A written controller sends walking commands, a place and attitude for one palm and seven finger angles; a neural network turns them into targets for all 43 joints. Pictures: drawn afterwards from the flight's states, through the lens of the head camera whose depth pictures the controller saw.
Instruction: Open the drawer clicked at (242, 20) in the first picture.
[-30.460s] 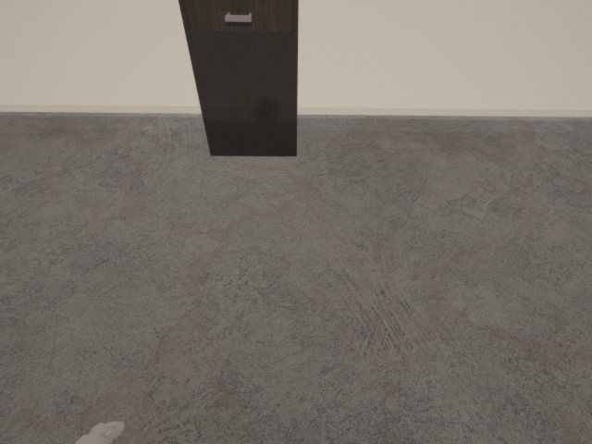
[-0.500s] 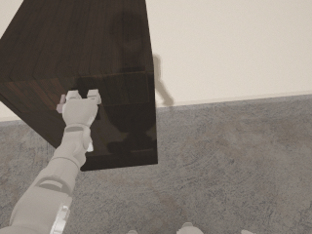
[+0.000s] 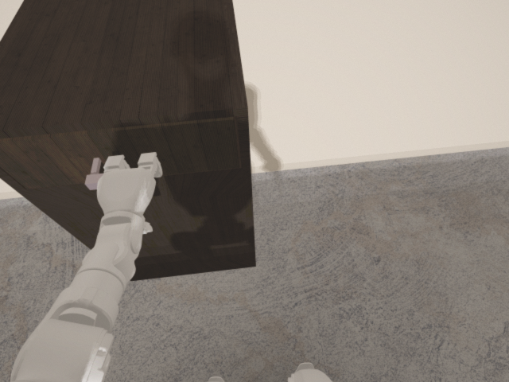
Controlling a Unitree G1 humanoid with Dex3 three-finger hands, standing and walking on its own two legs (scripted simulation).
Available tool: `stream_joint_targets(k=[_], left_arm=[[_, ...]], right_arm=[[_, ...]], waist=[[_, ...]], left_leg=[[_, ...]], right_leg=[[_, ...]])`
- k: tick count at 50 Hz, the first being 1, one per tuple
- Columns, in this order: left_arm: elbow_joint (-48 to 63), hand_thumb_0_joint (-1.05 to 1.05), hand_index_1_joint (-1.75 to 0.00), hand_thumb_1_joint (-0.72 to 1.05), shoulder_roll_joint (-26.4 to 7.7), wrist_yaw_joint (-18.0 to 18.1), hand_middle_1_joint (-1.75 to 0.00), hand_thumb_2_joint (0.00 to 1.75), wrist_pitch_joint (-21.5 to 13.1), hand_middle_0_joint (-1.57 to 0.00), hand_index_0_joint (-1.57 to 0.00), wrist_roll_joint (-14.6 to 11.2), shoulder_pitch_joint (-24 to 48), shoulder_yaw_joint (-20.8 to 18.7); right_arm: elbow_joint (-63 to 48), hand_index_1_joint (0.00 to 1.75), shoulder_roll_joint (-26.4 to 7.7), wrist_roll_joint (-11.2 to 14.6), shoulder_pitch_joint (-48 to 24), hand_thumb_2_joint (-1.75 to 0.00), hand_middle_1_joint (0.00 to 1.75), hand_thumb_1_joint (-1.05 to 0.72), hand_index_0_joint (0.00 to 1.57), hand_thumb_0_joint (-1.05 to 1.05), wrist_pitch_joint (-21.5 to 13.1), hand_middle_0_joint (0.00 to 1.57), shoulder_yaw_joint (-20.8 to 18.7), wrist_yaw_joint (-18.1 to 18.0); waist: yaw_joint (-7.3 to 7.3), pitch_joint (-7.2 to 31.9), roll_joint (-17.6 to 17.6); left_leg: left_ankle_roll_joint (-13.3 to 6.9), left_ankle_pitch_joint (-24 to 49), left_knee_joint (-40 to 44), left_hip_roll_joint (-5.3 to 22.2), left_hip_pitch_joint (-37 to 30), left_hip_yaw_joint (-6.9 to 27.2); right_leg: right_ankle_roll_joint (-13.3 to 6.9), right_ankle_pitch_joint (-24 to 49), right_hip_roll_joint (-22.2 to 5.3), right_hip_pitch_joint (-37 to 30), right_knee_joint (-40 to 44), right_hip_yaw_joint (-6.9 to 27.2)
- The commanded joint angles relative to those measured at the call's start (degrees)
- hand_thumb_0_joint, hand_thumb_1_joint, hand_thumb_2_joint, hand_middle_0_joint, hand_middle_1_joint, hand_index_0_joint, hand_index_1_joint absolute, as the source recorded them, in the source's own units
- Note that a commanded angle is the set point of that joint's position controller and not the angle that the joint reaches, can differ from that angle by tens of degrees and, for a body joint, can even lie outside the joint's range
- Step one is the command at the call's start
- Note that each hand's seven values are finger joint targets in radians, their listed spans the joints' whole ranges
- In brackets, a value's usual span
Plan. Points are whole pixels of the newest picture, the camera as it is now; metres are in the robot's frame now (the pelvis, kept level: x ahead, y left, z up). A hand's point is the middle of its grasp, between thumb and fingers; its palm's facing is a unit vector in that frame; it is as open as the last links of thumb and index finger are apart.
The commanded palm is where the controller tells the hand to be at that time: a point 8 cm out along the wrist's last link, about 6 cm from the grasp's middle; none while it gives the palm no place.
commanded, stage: close the thumb around the handle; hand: left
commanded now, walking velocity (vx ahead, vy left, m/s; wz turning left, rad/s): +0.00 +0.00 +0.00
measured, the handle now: (119, 170) +0.48 +0.26 +0.00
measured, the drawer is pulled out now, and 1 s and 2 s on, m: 0.00 0.07 0.19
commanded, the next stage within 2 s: pull the drawer open in 0.40 s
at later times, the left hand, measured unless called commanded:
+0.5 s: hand (138, 211) +0.40 +0.21 -0.02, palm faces -0.01 -0.02 -1.00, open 5.6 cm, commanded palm +0.37 +0.22 +0.03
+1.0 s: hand (137, 236) +0.35 +0.21 -0.02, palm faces +0.00 -0.04 -1.00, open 5.5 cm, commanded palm +0.32 +0.21 +0.03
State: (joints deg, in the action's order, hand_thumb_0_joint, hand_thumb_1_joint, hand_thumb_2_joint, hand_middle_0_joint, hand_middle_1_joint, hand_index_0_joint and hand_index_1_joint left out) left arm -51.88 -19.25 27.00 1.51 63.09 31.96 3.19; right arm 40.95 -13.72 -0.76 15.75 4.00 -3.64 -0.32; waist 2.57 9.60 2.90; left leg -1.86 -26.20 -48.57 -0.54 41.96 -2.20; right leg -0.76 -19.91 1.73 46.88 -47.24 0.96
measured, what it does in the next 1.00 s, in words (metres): stands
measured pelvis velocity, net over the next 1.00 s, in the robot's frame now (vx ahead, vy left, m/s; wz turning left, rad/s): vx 0.00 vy -0.01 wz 0.00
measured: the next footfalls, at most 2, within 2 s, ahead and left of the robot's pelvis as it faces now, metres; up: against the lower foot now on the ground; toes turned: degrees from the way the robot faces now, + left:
none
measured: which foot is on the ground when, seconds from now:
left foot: down 0.00-1.00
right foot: down 0.00-1.00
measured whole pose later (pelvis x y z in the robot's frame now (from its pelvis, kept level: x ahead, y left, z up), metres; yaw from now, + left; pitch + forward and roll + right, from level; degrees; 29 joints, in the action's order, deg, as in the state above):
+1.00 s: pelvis +0.00 -0.01 +0.01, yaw +0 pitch +16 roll +0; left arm -38.1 -16.3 29.4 3.4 63.1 15.9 6.1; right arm 39.7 -13.7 -0.3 13.2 3.9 -3.7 -0.6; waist 0.5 9.0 2.9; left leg -1.3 -25.4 -45.2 -0.4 35.6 -2.0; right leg -1.3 -19.6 1.9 40.8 -44.7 0.9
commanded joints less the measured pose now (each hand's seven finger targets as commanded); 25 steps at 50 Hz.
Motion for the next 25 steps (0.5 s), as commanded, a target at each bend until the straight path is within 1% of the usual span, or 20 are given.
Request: stream_joint_targets(k=[1,2,3,4,5,6,9,10,11,12,13,14,15,17,20,21,22,23,24,25], left_arm=[[10.1,0.00,-1.30,0.40,-10.9,1.7,-1.30,0.68,0.0,-0.36,-0.36,-0.6,12.3,-3.5],[10.6,0.00,-1.30,0.45,-11.6,1.5,-1.30,0.71,-0.2,-0.37,-0.37,-0.8,11.6,-4.2],[10.9,0.00,-1.31,0.51,-11.1,1.6,-1.31,0.73,-0.4,-0.37,-0.37,-0.6,10.5,-3.9],[10.4,0.00,-1.31,0.56,-11.3,1.6,-1.31,0.76,-0.4,-0.38,-0.38,-0.7,9.1,-4.3],[10.8,0.00,-1.32,0.62,-10.0,1.8,-1.32,0.78,-0.4,-0.38,-0.38,-0.4,9.8,-3.1],[11.9,0.00,-1.33,0.68,-11.2,2.0,-1.33,0.80,-0.7,-0.38,-0.38,-0.3,10.5,-4.2],[11.7,0.00,-1.34,0.84,-11.8,2.8,-1.34,0.88,-0.5,-0.40,-0.40,0.2,10.0,-4.7],[12.5,0.00,-1.35,0.90,-10.3,3.1,-1.35,0.90,-0.4,-0.40,-0.40,0.4,10.3,-3.4],[12.5,0.00,-1.35,0.90,-10.9,3.3,-1.35,0.90,-0.2,-0.40,-0.40,0.2,10.0,-4.2],[13.1,0.00,-1.35,0.90,-11.8,3.3,-1.35,0.90,-0.1,-0.40,-0.40,0.3,11.6,-4.6],[12.2,0.00,-1.35,0.90,-11.4,3.6,-1.35,0.90,0.3,-0.40,-0.40,0.5,10.3,-4.4],[12.4,0.00,-1.35,0.90,-11.1,3.6,-1.35,0.90,0.5,-0.40,-0.40,0.5,11.4,-4.0],[13.0,0.00,-1.35,0.90,-10.3,3.9,-1.35,0.90,0.7,-0.40,-0.40,0.6,12.3,-3.2],[11.5,0.00,-1.35,0.90,-11.5,3.8,-1.35,0.90,1.3,-0.40,-0.40,0.5,13.0,-4.1],[9.7,0.00,-1.35,0.90,-9.7,3.8,-1.35,0.90,1.6,-0.40,-0.40,0.6,16.1,-1.8],[9.7,0.00,-1.35,0.90,-12.6,3.7,-1.35,0.90,1.7,-0.40,-0.40,0.6,16.2,-4.1],[10.6,0.00,-1.35,0.90,-12.7,3.5,-1.35,0.90,1.5,-0.40,-0.40,0.5,17.2,-4.1],[9.6,0.00,-1.35,0.90,-11.5,3.5,-1.35,0.90,1.6,-0.40,-0.40,0.6,15.8,-3.2],[9.0,0.00,-1.35,0.90,-11.1,3.3,-1.35,0.90,1.6,-0.40,-0.40,0.4,17.2,-2.7],[9.5,0.00,-1.35,0.90,-9.7,3.3,-1.35,0.90,1.2,-0.40,-0.40,0.5,18.3,-1.5]], right_arm=[[-5.1,0.30,-8.0,0.2,3.8,-0.90,0.30,-0.90,0.20,0.00,-1.7,0.20,-2.8,-0.7],[-5.3,0.30,-8.2,0.2,3.5,-0.90,0.30,-0.90,0.20,0.00,-1.6,0.20,-2.7,-0.6],[-5.4,0.30,-7.9,0.1,3.4,-0.90,0.30,-0.90,0.20,0.00,-1.7,0.20,-2.7,-0.7],[-5.4,0.30,-8.0,0.3,3.5,-0.90,0.30,-0.90,0.20,0.00,-1.6,0.20,-2.7,-0.6],[-5.5,0.30,-7.9,0.1,3.1,-0.90,0.30,-0.90,0.20,0.00,-1.8,0.20,-2.7,-0.6],[-5.4,0.30,-7.9,0.1,3.3,-0.90,0.30,-0.90,0.20,0.00,-1.8,0.20,-2.8,-0.5],[-5.1,0.30,-7.8,0.1,3.0,-0.90,0.30,-0.90,0.20,0.00,-1.7,0.20,-2.8,-0.4],[-5.4,0.30,-7.7,-0.1,2.7,-0.90,0.30,-0.90,0.20,0.00,-1.9,0.20,-2.7,-0.4],[-5.1,0.30,-7.8,0.0,2.9,-0.90,0.30,-0.90,0.20,0.00,-1.8,0.20,-2.9,-0.3],[-5.0,0.30,-8.0,0.0,2.9,-0.90,0.30,-0.90,0.20,0.00,-1.7,0.20,-2.9,-0.2],[-5.1,0.30,-7.9,-0.2,2.8,-0.90,0.30,-0.90,0.20,0.00,-1.6,0.20,-2.8,-0.2],[-4.9,0.30,-7.8,0.1,2.7,-0.90,0.30,-0.90,0.20,0.00,-1.6,0.20,-2.9,-0.3],[-5.0,0.30,-7.7,-0.1,2.4,-0.90,0.30,-0.90,0.20,0.00,-1.8,0.20,-2.8,-0.3],[-4.7,0.30,-8.0,0.0,2.3,-0.90,0.30,-0.90,0.20,0.00,-1.5,0.20,-2.8,-0.2],[-4.5,0.30,-7.8,0.0,2.2,-0.90,0.30,-0.90,0.20,0.00,-1.9,0.20,-2.5,-0.5],[-4.2,0.30,-8.0,0.1,2.4,-0.90,0.30,-0.90,0.20,0.00,-1.7,0.20,-2.5,-0.6],[-4.4,0.30,-8.1,0.0,2.2,-0.90,0.30,-0.90,0.20,0.00,-1.5,0.20,-2.6,-0.7],[-4.7,0.30,-7.8,-0.1,2.1,-0.90,0.30,-0.90,0.20,0.00,-1.6,0.20,-2.4,-0.8],[-4.4,0.30,-7.8,0.2,2.4,-0.90,0.30,-0.90,0.20,0.00,-1.5,0.20,-2.5,-0.8],[-4.5,0.30,-7.6,0.0,2.4,-0.90,0.30,-0.90,0.20,0.00,-1.9,0.20,-2.5,-0.9]], waist=[[-0.94,21.3,-3.2],[-1.31,21.4,-2.9],[-1.37,21.5,-2.6],[-1.54,20.5,-3.3],[-1.05,20.1,-3.0],[-1.20,20.6,-3.0],[-1.28,19.8,-2.4],[-1.15,20.0,-1.5],[-1.18,20.6,-2.2],[-1.06,21.1,-1.3],[-1.38,21.1,-2.2],[-0.79,20.7,-1.9],[-0.84,20.6,-1.3],[-0.66,19.6,-1.4],[0.12,18.6,-1.9],[-0.53,19.5,-1.9],[-0.43,20.9,-1.6],[-0.89,21.1,-1.2],[-0.06,20.4,-2.1],[0.07,20.6,-2.0]], left_leg=[[0.2,27.7,4.4,-0.6,-9.4,0.9],[0.3,28.3,4.5,-0.7,-9.0,1.4],[0.2,29.0,4.3,-0.6,-9.5,1.0],[0.3,28.7,4.5,-0.6,-9.2,1.2],[0.3,28.3,4.5,-0.6,-9.2,1.1],[0.4,28.4,4.5,-0.5,-9.7,1.2],[0.5,27.9,4.5,-0.6,-9.4,1.3],[0.5,28.9,4.4,-0.6,-9.8,1.1],[0.6,29.1,4.3,-0.5,-10.2,1.1],[0.7,29.7,4.2,-0.5,-10.2,1.5],[0.6,29.5,4.2,-0.5,-10.0,1.3],[0.7,29.1,4.1,-0.5,-10.5,1.4],[0.8,28.9,4.3,-0.4,-10.7,1.3],[0.8,27.5,4.6,-0.6,-10.4,1.6],[0.6,24.7,4.7,-0.7,-9.6,1.3],[0.6,24.5,4.9,-0.7,-9.6,1.4],[0.6,25.2,4.8,-0.8,-10.0,1.7],[0.6,25.4,4.9,-0.9,-10.0,1.3],[0.6,24.7,4.8,-0.8,-9.7,1.6],[0.6,24.3,4.7,-0.8,-9.8,1.4]], right_leg=[[-1.4,24.3,0.8,-19.9,3.8,-1.0],[-1.6,24.3,0.8,-20.1,3.5,-1.2],[-1.5,25.0,0.8,-20.0,3.4,-1.0],[-1.6,24.8,0.8,-20.0,3.5,-1.1],[-1.5,24.3,0.8,-19.2,3.7,-1.2],[-1.6,24.3,0.8,-19.3,3.6,-1.1],[-1.7,24.0,0.8,-19.1,3.3,-1.0],[-1.7,24.3,0.8,-18.6,3.4,-1.3],[-1.7,24.6,0.8,-19.1,3.4,-1.3],[-1.8,24.4,0.8,-18.9,3.1,-1.3],[-1.7,24.1,0.8,-19.0,3.0,-1.4],[-1.7,23.8,0.9,-18.3,3.1,-1.4],[-1.6,23.2,0.9,-17.9,3.3,-1.6],[-1.8,21.8,0.9,-17.7,3.6,-1.6],[-1.6,19.7,0.8,-16.5,4.0,-1.7],[-1.7,19.6,0.7,-17.3,3.7,-1.5],[-1.8,20.2,0.8,-18.0,3.5,-1.4],[-1.7,20.5,0.7,-18.3,3.5,-1.5],[-1.7,20.1,0.7,-17.6,3.5,-1.5],[-1.6,19.6,0.7,-17.2,3.7,-1.6]])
